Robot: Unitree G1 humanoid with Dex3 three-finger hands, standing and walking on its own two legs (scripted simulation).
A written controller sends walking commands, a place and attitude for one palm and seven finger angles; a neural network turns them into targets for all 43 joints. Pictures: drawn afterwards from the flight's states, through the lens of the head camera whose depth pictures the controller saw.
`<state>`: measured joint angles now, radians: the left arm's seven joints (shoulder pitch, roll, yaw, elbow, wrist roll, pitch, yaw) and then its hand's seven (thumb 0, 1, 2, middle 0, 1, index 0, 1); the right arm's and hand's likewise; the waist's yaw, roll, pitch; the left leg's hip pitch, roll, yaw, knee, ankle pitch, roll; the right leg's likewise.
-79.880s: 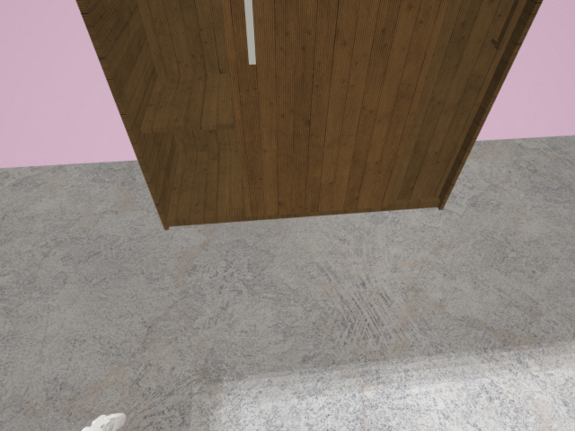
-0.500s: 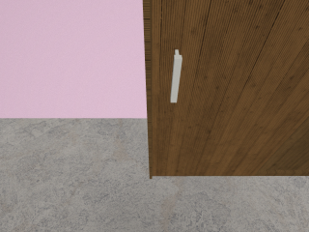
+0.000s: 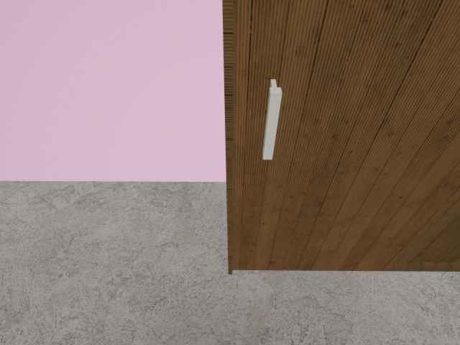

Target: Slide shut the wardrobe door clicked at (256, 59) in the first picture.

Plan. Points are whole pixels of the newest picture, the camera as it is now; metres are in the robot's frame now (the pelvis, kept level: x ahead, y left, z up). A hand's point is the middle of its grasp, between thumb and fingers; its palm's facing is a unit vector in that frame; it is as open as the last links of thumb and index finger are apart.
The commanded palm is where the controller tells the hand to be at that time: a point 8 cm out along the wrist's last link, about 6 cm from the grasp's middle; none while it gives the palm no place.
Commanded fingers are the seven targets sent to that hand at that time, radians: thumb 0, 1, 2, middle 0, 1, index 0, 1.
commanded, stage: shuffle to correct the standing spot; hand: right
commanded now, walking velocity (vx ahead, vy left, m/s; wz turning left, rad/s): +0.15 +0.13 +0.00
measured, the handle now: (270, 121) +0.54 -0.05 +0.11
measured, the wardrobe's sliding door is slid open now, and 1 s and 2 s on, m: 0.00 0.00 0.00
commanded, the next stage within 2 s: come to a stop and stand still in 0.36 s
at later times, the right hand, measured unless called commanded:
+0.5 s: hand out of the picture +0.11 -0.13 -0.17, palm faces +0.04 +0.99 -0.14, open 7.3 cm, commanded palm none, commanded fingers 0.00 -0.90 -0.90 0.20 0.30 0.20 0.30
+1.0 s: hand out of the picture +0.17 -0.11 -0.18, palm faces +0.08 +0.98 -0.18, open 7.3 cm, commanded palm none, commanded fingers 0.00 -0.90 -0.90 0.20 0.30 0.20 0.30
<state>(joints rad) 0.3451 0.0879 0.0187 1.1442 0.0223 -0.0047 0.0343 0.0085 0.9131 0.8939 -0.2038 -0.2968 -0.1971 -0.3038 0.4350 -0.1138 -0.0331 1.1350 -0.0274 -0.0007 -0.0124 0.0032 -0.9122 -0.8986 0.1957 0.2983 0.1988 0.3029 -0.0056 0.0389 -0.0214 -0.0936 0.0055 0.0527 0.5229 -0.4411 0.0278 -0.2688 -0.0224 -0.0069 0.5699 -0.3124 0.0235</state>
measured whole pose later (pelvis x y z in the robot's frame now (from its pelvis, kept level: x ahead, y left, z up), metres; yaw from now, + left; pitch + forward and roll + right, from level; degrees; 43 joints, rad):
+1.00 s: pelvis +0.08 +0.07 -0.01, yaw -1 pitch +0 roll +0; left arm 0.19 0.18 0.07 0.98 0.01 0.02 0.00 0.00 0.91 0.89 -0.20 -0.30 -0.19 -0.30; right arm 0.15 -0.17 -0.07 0.96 -0.05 0.04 -0.03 0.00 -0.91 -0.90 0.20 0.30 0.20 0.30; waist -0.02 0.05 0.03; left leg -0.45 0.12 0.12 0.51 -0.06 -0.01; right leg -0.27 0.00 -0.06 0.70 -0.43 0.01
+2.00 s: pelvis +0.08 +0.12 +0.01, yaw +0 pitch -1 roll +0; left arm 0.30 0.12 0.02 1.14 0.01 0.00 0.05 0.02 0.92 0.89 -0.20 -0.30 -0.19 -0.30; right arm 0.36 -0.06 0.00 1.17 -0.02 -0.02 -0.03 0.01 -0.92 -0.90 0.20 0.30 0.20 0.30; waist -0.01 -0.01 0.02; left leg -0.15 -0.03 0.11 0.39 -0.23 0.06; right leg -0.13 -0.09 -0.05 0.41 -0.25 0.06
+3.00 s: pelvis +0.09 +0.06 +0.01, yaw +3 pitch -1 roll +0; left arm 0.33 0.15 -0.02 1.13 0.01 -0.04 0.04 0.01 0.91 0.89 -0.20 -0.30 -0.20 -0.30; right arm 0.32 -0.12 0.01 1.13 -0.02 0.00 -0.03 0.01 -0.91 -0.90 0.20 0.30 0.20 0.30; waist 0.00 -0.01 0.03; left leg -0.20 0.06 0.03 0.49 -0.27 -0.03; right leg -0.12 0.04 -0.10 0.44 -0.31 -0.06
